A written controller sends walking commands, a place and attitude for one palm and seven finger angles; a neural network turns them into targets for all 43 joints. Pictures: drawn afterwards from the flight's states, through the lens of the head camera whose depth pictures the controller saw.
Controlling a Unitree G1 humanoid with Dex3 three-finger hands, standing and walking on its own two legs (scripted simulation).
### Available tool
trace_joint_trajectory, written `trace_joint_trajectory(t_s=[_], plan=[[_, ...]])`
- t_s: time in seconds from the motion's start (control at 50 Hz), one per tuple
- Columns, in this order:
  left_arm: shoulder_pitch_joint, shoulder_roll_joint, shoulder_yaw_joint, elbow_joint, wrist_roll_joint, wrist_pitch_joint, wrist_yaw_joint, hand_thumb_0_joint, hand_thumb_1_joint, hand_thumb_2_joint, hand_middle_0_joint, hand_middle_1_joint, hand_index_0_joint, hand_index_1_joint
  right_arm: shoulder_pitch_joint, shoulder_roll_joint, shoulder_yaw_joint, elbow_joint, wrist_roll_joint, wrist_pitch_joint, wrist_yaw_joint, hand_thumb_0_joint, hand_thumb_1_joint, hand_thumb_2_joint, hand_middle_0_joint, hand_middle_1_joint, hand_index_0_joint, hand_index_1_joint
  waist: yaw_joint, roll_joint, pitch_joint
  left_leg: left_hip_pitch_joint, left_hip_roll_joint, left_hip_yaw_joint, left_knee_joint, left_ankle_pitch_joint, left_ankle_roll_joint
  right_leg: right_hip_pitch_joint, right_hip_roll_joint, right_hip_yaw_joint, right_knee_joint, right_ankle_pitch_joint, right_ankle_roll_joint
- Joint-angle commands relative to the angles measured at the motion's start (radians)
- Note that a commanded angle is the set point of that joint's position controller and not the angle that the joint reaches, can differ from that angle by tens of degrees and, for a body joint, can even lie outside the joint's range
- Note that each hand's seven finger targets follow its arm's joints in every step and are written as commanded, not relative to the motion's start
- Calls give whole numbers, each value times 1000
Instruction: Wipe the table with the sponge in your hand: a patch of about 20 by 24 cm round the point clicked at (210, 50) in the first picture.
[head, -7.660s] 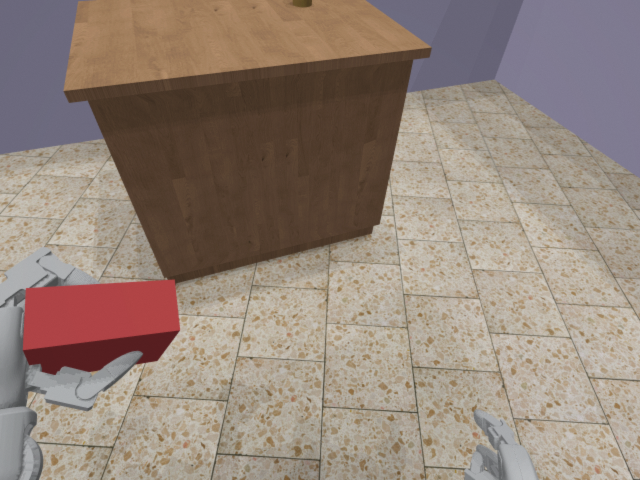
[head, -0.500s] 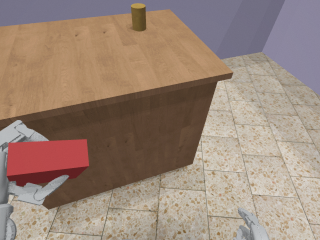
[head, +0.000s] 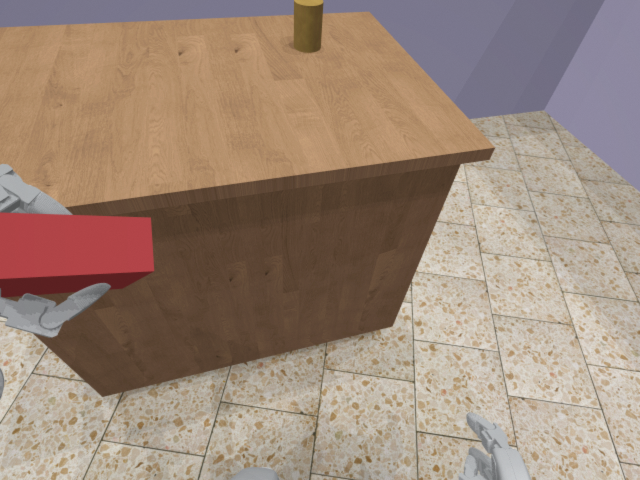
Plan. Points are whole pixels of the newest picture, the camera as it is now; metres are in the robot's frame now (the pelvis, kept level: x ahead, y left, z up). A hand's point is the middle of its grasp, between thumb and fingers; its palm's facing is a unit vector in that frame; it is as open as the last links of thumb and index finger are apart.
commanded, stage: look again from close up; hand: left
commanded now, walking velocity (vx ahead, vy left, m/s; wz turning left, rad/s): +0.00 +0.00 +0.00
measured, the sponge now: (91, 258) +0.25 +0.26 +0.18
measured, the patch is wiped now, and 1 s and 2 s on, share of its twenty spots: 0.00 0.00 0.00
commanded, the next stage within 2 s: shuffle to correct the standing spot in 0.14 s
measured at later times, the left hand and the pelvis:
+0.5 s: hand (66, 232) +0.27 +0.30 +0.18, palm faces +0.45 -0.84 -0.31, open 9.4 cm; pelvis +0.06 +0.05 +0.00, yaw +1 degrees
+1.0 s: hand (105, 154) +0.40 +0.32 +0.18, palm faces +0.37 -0.79 -0.49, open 9.4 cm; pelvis +0.18 +0.08 -0.01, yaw -2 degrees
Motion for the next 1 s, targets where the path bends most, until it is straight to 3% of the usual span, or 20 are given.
trace_joint_trajectory(t_s=[0.0, 0.08, 0.16, 0.28, 0.34, 0.42, 0.46, 0.5, 0.52, 0.54, 0.56, 0.6, 0.68, 0.78, 0.8, 0.82, 0.84, 0.86, 0.92, 0.98], plan=[[-4, -5, -48, -222, -41, -57, -8, 0, 100, 1300, -1200, -1600, -1200, -1600, -77, -123, -46, -177, 15, -97, 25, 0, -900, -900, 200, 300, 200, 300, -34, 95, -166, 181, 1, -9, -134, -139, 5, -46, -123, 217, -204, -360, -18], [90, -16, -52, -250, -14, -38, 1, 0, 100, 1300, -1200, -1600, -1200, -1600, -106, -140, -35, -226, 27, -96, 32, 0, -900, -900, 200, 300, 200, 300, -22, 93, -102, -94, 101, -139, -377, -454, 34, 132, -7, 82, -33, -310, 30], [52, 86, 82, -298, -9, -49, 25, 0, 100, 1300, -1200, -1600, -1200, -1600, -114, -128, -37, -249, 8, -79, 28, 0, -900, -900, 200, 300, 200, 300, -30, 45, -131, -43, 103, -113, -352, -309, 38, 166, 0, 55, -32, -162, 32], [1, 63, 69, -366, -10, -70, 22, 0, 100, 1300, -1200, -1600, -1200, -1600, -108, -139, -44, -252, -10, -79, 28, 0, -900, -900, 200, 300, 200, 300, -39, 229, -150, -77, 63, -74, -335, -474, 41, 212, 2, 55, -47, -254, -2], [13, 21, 8, -376, -13, -67, 17, 0, 100, 1300, -1200, -1600, -1200, -1600, -97, -137, -50, -245, -15, -86, 32, 0, -900, -900, 200, 300, 200, 300, -51, 139, -159, -2, 16, -53, -199, -382, 41, 135, -39, 127, -118, -337, -35], [31, 6, -17, -328, -16, -54, 17, 0, 100, 1300, -1200, -1600, -1200, -1600, -87, -142, -56, -217, -7, -77, 41, 0, -900, -900, 200, 300, 200, 300, -53, -70, -121, -7, -45, 19, 121, -144, 23, 51, -205, 385, -196, -383, -115], [19, 19, -5, -305, -16, -52, 26, 0, 100, 1300, -1200, -1600, -1200, -1600, -63, -138, -52, -202, 0, -64, 40, 0, -900, -900, 200, 300, 200, 300, -63, -102, -111, -11, -28, 7, 92, -149, 21, 40, -227, 356, -137, -347, -126], [-1, 17, 3, -320, -21, -52, 16, 0, 100, 1300, -1200, -1600, -1200, -1600, -51, -158, -67, -202, 11, -53, 33, 0, -900, -900, 200, 300, 200, 300, -87, 43, -90, 181, 25, -100, -101, -202, 43, -161, -94, 198, 58, -365, -62], [-16, 38, 28, -355, -27, -57, 13, 0, 100, 1300, -1200, -1600, -1200, -1600, -63, -175, -70, -210, 17, -55, 25, 0, -900, -900, 200, 300, 200, 300, -94, 268, -93, 287, 141, -289, -269, -216, 58, -272, 18, 50, 289, -310, 0], [-34, 44, 26, -373, -24, -67, 20, 0, 100, 1300, -1200, -1600, -1200, -1600, -63, -148, -62, -214, 6, -53, 27, 0, -900, -900, 200, 300, 200, 300, -104, 336, -86, 364, 234, -476, -348, -46, 73, -395, 35, 18, 481, -392, 13], [-56, 69, 39, -390, -20, -74, 24, 0, 100, 1300, -1200, -1600, -1200, -1600, -69, -131, -59, -214, -6, -56, 35, 0, -900, -900, 200, 300, 200, 300, -101, 285, -90, 421, 264, -496, -331, 172, 65, -457, 8, 61, 601, -382, -2], [-20, 57, 34, -403, -13, -71, 25, 0, 100, 1300, -1200, -1600, -1200, -1600, -53, -141, -70, -209, -8, -53, 46, 0, -900, -900, 200, 300, 200, 300, -89, 114, -134, 475, 260, -354, -231, 464, 89, -476, -28, 68, 658, -311, -4], [127, 34, 28, -491, -19, -52, 19, 0, 100, 1300, -1200, -1600, -1200, -1600, -55, -134, -73, -230, 5, -62, 63, 0, -900, -900, 200, 300, 200, 300, -73, 203, -158, 399, 126, -94, -212, 559, 42, -327, -27, -68, 399, -119, 0], [293, 78, 114, -446, -46, -50, 28, 0, 100, 1300, -1200, -1600, -1200, -1600, -69, -136, -62, -257, 0, -31, 51, 0, -900, -900, 200, 300, 200, 300, -49, 162, -246, 134, 90, -3, 34, 611, -21, 186, 24, -160, 9, 56, -27], [312, 99, 146, -430, -52, -54, 32, 0, 100, 1300, -1200, -1600, -1200, -1600, -90, -139, -69, -260, 6, -20, 50, 0, -900, -900, 200, 300, 200, 300, -21, 82, -296, -46, 80, -3, 221, 506, -35, 426, -26, -107, -30, 139, -58], [338, 119, 161, -385, -53, -50, 37, 0, 100, 1300, -1200, -1600, -1200, -1600, -90, -127, -73, -261, 12, -6, 49, 0, -900, -900, 200, 300, 200, 300, -16, -104, -365, -260, 7, 59, 555, 293, -51, 608, -233, 139, 5, 245, -166], [280, 135, 192, -381, -65, -64, 37, 0, 100, 1300, -1200, -1600, -1200, -1600, -98, -149, -87, -268, 6, -7, 50, 0, -900, -900, 200, 300, 200, 300, -30, -211, -375, -451, -61, 1, 850, -270, -20, 606, -482, 538, -48, 353, -298], [227, 144, 227, -375, -62, -72, 44, 0, 100, 1300, -1200, -1600, -1200, -1600, -70, -151, -84, -241, -14, -3, 47, 0, -900, -900, 200, 300, 200, 300, -49, -125, -297, -452, 26, -137, 904, -285, -7, 431, -545, 600, -121, 146, -301], [191, 145, 196, -451, -46, -94, 29, 0, 100, 1300, -1200, -1600, -1200, -1600, -85, -144, -87, -202, 1, 19, 73, 0, -900, -900, 200, 300, 200, 300, -55, -5, -195, -391, 106, -172, 814, -194, -11, 178, -445, 436, -127, 96, -218], [126, 82, 107, -458, -40, -83, 26, 0, 100, 1300, -1200, -1600, -1200, -1600, -89, -112, -53, -179, -4, 11, 57, 0, -900, -900, 200, 300, 200, 300, -70, -22, -140, -109, 104, -18, 504, -77, -7, -150, -326, 165, -204, -130, -140]])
